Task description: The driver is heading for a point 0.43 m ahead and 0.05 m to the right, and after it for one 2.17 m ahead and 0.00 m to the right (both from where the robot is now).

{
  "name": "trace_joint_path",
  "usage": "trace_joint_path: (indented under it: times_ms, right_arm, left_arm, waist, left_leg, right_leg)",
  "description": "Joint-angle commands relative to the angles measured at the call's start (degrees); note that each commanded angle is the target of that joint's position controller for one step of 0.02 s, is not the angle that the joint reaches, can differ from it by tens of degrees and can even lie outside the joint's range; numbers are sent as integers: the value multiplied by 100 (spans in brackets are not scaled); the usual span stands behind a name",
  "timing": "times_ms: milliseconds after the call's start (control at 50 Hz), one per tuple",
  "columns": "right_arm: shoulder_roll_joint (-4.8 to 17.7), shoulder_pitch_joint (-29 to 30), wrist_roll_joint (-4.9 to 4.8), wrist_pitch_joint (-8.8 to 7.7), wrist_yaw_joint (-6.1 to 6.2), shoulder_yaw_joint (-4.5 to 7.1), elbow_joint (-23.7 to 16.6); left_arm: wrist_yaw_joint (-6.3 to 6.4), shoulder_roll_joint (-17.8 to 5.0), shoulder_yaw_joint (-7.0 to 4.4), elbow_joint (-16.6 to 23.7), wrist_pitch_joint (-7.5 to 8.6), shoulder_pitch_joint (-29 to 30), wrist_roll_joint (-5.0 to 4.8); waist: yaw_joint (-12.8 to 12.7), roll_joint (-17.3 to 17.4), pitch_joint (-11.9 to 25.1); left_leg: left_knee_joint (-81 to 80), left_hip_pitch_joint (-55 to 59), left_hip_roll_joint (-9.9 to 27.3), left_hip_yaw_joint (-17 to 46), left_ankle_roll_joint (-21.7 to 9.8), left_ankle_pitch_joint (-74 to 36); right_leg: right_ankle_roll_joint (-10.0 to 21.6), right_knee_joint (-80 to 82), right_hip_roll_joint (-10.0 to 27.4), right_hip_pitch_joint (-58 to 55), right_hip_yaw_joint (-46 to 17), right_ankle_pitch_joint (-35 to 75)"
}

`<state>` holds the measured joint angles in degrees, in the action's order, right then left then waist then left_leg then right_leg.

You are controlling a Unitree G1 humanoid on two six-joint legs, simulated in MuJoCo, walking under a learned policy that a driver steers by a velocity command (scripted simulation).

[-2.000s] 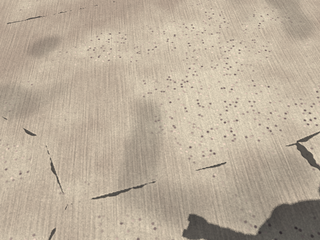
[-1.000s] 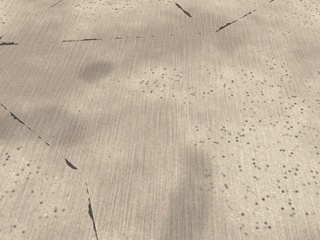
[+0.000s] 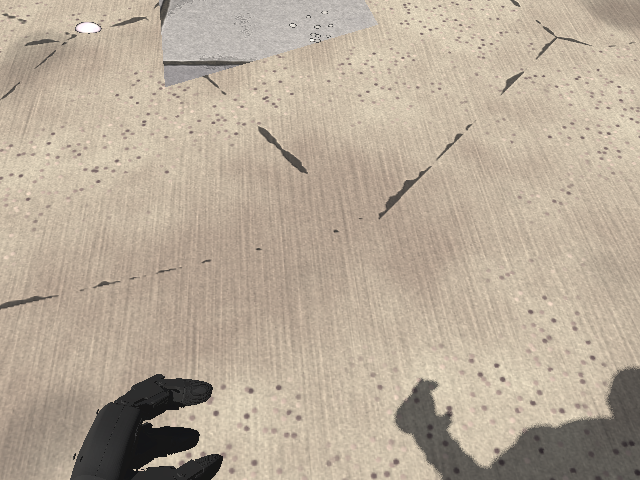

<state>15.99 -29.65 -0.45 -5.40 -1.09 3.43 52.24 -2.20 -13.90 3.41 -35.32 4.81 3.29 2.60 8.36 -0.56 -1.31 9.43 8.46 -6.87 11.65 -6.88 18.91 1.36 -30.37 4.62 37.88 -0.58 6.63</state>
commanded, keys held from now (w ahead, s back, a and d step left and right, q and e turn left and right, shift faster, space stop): w+shift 0.20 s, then shift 0.80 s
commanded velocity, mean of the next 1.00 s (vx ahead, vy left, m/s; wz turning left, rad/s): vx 0.43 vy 0.00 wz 0.08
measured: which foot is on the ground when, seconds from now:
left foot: down 0.00-0.08, up 0.10-0.44, down 0.46-1.00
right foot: up 0.00-0.04, down 0.06-0.44, up 0.46-0.82, down 0.84-1.00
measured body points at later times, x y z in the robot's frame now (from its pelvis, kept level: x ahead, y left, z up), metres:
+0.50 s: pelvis +0.45 -0.01 -0.02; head +0.49 +0.00 +0.43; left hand +0.39 +0.25 -0.16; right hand +0.70 -0.22 -0.09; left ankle +0.61 +0.07 -0.73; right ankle +0.24 -0.15 -0.67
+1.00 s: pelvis +0.57 -0.03 +0.00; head +0.58 -0.04 +0.45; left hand +0.67 +0.23 -0.12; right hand +0.68 -0.28 -0.13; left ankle +0.61 +0.07 -0.73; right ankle +0.61 -0.17 -0.73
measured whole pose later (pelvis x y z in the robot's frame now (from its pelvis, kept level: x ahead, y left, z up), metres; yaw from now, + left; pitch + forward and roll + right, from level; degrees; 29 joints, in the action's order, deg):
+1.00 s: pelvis +0.57 -0.03 +0.00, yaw +3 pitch +0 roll +0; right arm 13.6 -11.4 1.0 -0.8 0.9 1.3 51.5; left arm 2.0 -13.2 -1.7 -51.5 0.7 -10.9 0.9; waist 0.8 0.9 0.2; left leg 28.7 -17.0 -3.4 1.5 -1.9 11.6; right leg -1.9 -30.4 1.4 16.4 -2.7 -14.1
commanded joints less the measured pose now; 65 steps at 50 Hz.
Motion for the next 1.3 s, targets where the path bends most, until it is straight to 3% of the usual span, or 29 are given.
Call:
trace_joint_path:
  times_ms: [20, 60, 80, 100, 120, 160, 220, 280, 300, 320, 340, 400, 440, 460, 480, 500, 520, 540, 560, 600, 660, 720, 800, 840, 860, 880, 920, 1060, 1300]
  right_arm:
    - [1156, -251, 96, -33, 118, 232, -60]
    - [1308, 269, 205, -9, 144, 267, -140]
    - [687, 374, 265, -70, 165, 123, -354]
    - [168, -472, -150, -84, 82, -38, -534]
    - [627, 278, 29, -39, 159, -13, -448]
    - [582, 1445, 150, -36, 47, -39, -729]
    - [177, 1552, 303, 154, -98, -163, -917]
    - [146, 2072, 377, 143, -120, -262, -1294]
    - [76, 2206, 327, 136, -161, -313, -1261]
    - [-82, 2108, 270, 61, -213, -408, -1341]
    - [-19, 2348, -65, -116, -194, -380, -1272]
    - [474, 2397, 64, -211, -140, -204, -1357]
    - [750, 1239, 145, -150, -82, -29, -972]
    - [1101, 679, 219, -75, -6, 60, -828]
    - [1293, 672, 469, -44, 14, -22, -876]
    - [811, 540, 338, -24, -86, -83, -875]
    - [702, 1206, 147, 4, -107, -85, -1025]
    - [547, 1724, 10, 19, -98, -118, -1065]
    - [361, 1980, 7, 28, -76, -187, -1060]
    - [372, 2073, 183, 44, -72, -183, -966]
    - [448, 2311, 267, 83, -33, -136, -872]
    - [565, 2242, 209, 171, 47, -80, -738]
    - [441, 2318, 117, 288, 88, -119, -624]
    - [243, 1940, 145, 291, 95, -190, -466]
    - [335, 1504, 142, 279, 98, -136, -401]
    - [353, 1627, 134, 313, 144, -121, -384]
    - [313, 1855, 134, 390, 217, -106, -405]
    - [301, 1822, 102, 432, 228, -59, -206]
    - [286, 1926, 61, 550, 316, -5, 146]
  left_arm:
    - [112, -833, -344, 252, 114, -173, -13]
    - [285, -1275, -583, -330, 132, -2286, -41]
    - [397, -1703, -737, -532, 111, -3546, 92]
    - [294, -1998, -848, -650, 72, -3209, 120]
    - [225, -1340, -814, -543, 31, -2661, 37]
    - [174, -758, -699, -756, 91, -2357, 41]
    - [212, -386, -574, -1196, 221, -2596, -81]
    - [151, -654, -598, -1346, 356, -2448, -227]
    - [132, -547, -555, -1342, 345, -2221, -235]
    - [111, -785, -597, -1318, 398, -2175, -268]
    - [227, -937, -669, -1173, 413, -2123, -548]
    - [355, -1391, -775, -1399, 275, -2623, -470]
    - [350, -1347, -747, -1364, 122, -2431, -389]
    - [355, -1144, -682, -1243, 90, -2430, -317]
    - [268, -136, -401, -1419, 50, -3830, -243]
    - [202, -473, -416, -1728, 44, -4335, -378]
    - [201, -835, -510, -1559, 10, -3666, -453]
    - [277, -989, -555, -1353, -24, -2973, -369]
    - [368, -1016, -610, -1303, -96, -2561, -322]
    - [413, -763, -605, -1267, -259, -2631, -268]
    - [468, -366, -516, -1242, -365, -2503, -259]
    - [484, -458, -553, -1249, -478, -2122, -253]
    - [488, -522, -618, -1197, -563, -1601, -177]
    - [499, -692, -637, -1114, -521, -1472, -77]
    - [514, -1107, -729, -1094, -519, -1321, -129]
    - [476, -930, -739, -1202, -500, -1370, -159]
    - [432, -570, -643, -1257, -415, -1238, -135]
    - [442, -613, -654, -1518, -270, -1389, -231]
    - [457, -509, -655, -1947, -349, -1476, -247]
  waist:
    - [-511, 552, 313]
    - [-1661, 596, 1268]
    - [-2008, -266, 2149]
    - [-1275, -2302, 2852]
    - [-1388, -878, 1766]
    - [-1309, 302, 461]
    - [-827, -108, -81]
    - [-560, -253, -493]
    - [-563, -132, -256]
    - [-479, -525, -275]
    - [-710, -339, -113]
    - [-560, -335, 271]
    - [95, -486, 851]
    - [273, -81, 1232]
    - [-483, 1692, 2327]
    - [-329, 1147, 3327]
    - [-420, 712, 2540]
    - [-550, 206, 1703]
    - [-675, -83, 1159]
    - [-994, 181, 913]
    - [-1167, 473, 975]
    - [-1044, 542, 1193]
    - [-1033, 542, 541]
    - [-953, 277, 297]
    - [-604, -278, 203]
    - [-704, -492, 186]
    - [-705, -453, 62]
    - [-785, -141, 380]
    - [-836, 49, 236]
  left_leg:
    - [1192, -400, 1269, 299, -182, -6083]
    - [3680, -1383, 1109, 79, -54, -5650]
    - [5781, -2430, 762, -280, -98, -3049]
    - [7521, -4378, -83, -478, 182, 712]
    - [7526, -5306, 486, -433, 47, 244]
    - [6853, -5188, 783, -471, 70, -302]
    - [6324, -5002, 954, -485, 220, -31]
    - [4721, -4850, 948, -908, 449, -489]
    - [4135, -4159, 784, -1351, 484, -1095]
    - [2972, -3338, 813, -1390, 441, -1873]
    - [2810, -2942, 616, -1411, 591, -2399]
    - [1890, -2419, 262, -1307, 395, -3168]
    - [1821, -1024, 276, -1262, 184, -3626]
    - [2039, -132, 1092, -610, -73, -5399]
    - [2527, 1438, 2995, 1595, -1410, -8320]
    - [2302, 1681, 3031, 2390, -1735, -7922]
    - [2130, 928, 2773, 1660, -1560, -7184]
    - [1854, -73, 2447, 1157, -1276, -6442]
    - [1524, -952, 2225, 929, -1103, -5815]
    - [1185, -2012, 2006, 611, -1017, -5635]
    - [976, -2800, 1748, -49, -903, -5509]
    - [769, -2952, 1682, -150, -755, -3848]
    - [567, -3484, 1423, 14, -352, -133]
    - [811, -3618, 1147, 3, 93, 794]
    - [949, -3676, 792, -295, 276, 870]
    - [1125, -3119, 631, -648, 402, 502]
    - [1356, -2633, 666, -706, 434, -9]
    - [1626, -2216, 731, -703, 381, -1286]
    - [1638, -2009, 774, -672, 399, -1589]
  right_leg:
    - [295, 264, -688, -1851, 446, -630]
    - [553, 68, -315, -4147, 69, -1429]
    - [705, -244, 1000, -5461, -1365, -3015]
    - [1616, 1068, 2197, -6641, -4875, -4083]
    - [1475, 1347, 1761, -6033, -4520, -4544]
    - [1237, 1510, 1181, -4374, -2723, -2893]
    - [1031, 1862, 761, -3343, -1749, -1403]
    - [969, 1998, 624, -2772, -638, 1998]
    - [759, 2091, 51, -2432, -25, 2296]
    - [714, 1955, 53, -2025, 170, 2613]
    - [819, 1913, 214, -2047, -91, 2581]
    - [525, 1391, 328, -3079, -214, 2328]
    - [161, -202, 122, -3022, -9, 2623]
    - [-91, -1733, -192, -2459, 119, 1241]
    - [-452, -4696, -1107, -1051, -126, -4358]
    - [-413, -5341, -1075, -912, -1276, -4507]
    - [-406, -5127, -714, -627, -1157, -4323]
    - [-427, -4607, -436, -498, -782, -3969]
    - [-478, -4245, -300, -543, -613, -3680]
    - [-533, -3636, -128, -1251, -558, -3322]
    - [-579, -2137, -88, -2000, -345, -3037]
    - [-531, -1330, -136, -2566, -305, -2013]
    - [-269, -153, -229, -2927, -211, -1539]
    - [-31, 525, 170, -3144, -590, -1254]
    - [163, 436, 354, -3013, -704, -1406]
    - [185, 648, 187, -2337, -645, -2518]
    - [12, 850, 35, -1869, -589, -2749]
    - [-1, 515, -66, -2360, -466, -1247]
    - [10, 505, -223, -2473, -324, -1096]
